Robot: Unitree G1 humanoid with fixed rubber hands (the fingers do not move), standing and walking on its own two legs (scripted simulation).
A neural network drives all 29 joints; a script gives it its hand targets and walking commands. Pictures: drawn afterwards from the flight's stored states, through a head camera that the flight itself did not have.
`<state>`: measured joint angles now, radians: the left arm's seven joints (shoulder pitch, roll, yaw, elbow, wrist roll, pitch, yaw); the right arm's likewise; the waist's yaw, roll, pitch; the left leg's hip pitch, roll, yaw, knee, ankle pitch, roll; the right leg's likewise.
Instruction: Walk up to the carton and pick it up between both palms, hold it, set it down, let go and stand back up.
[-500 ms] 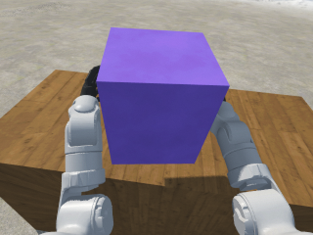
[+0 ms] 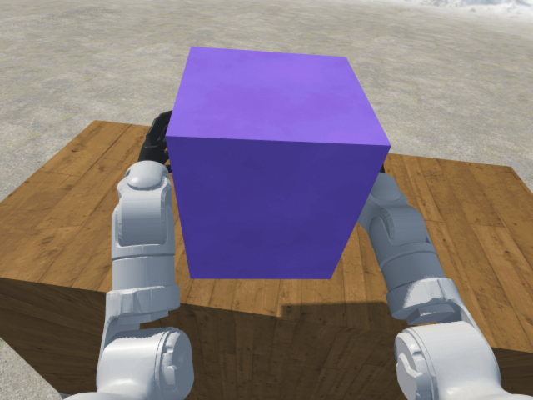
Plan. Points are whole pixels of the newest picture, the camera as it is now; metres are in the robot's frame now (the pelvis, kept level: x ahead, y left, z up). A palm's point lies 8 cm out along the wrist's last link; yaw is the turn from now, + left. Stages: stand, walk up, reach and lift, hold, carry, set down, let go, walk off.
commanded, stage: hold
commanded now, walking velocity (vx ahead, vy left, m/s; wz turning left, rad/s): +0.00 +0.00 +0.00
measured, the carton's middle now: (265, 171) +0.37 +0.00 +0.21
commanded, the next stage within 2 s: none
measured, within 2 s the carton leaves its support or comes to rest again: neither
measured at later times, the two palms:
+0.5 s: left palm (152, 168) +0.37 +0.16 +0.21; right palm (365, 173) +0.37 -0.15 +0.21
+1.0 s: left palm (153, 169) +0.37 +0.16 +0.21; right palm (365, 174) +0.37 -0.15 +0.20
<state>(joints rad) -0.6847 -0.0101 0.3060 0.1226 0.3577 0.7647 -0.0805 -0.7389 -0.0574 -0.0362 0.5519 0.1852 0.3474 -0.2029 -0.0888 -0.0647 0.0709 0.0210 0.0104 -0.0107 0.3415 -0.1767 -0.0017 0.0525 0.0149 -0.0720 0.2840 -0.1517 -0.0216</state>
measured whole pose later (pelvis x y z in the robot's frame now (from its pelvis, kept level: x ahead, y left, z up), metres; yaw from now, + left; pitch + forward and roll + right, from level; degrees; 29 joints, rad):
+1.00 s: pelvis +0.00 +0.00 +0.00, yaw +1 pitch -11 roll -1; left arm -0.67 0.00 0.30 0.11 0.35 0.76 -0.08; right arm -0.74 -0.06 -0.03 0.54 0.20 0.35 -0.21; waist -0.10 -0.07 0.08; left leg 0.01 0.01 -0.02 0.35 -0.18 0.00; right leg 0.05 0.02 -0.08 0.28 -0.15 -0.02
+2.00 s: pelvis +0.00 +0.00 +0.00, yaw +1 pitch -11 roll -1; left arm -0.65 0.00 0.30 0.07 0.34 0.77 -0.08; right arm -0.72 -0.06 -0.01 0.51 0.21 0.35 -0.22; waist -0.10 -0.07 0.08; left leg 0.02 0.01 -0.02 0.35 -0.19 0.00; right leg 0.07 0.02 -0.08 0.28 -0.16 -0.02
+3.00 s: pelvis +0.00 +0.00 +0.00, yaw +1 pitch -12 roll +0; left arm -0.67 -0.05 0.33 0.21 0.41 0.54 -0.11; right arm -0.68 0.02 -0.16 0.62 0.01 0.10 -0.15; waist -0.07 -0.08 0.10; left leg 0.07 0.00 -0.01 0.31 -0.17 0.00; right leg 0.09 0.01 -0.08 0.28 -0.17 -0.02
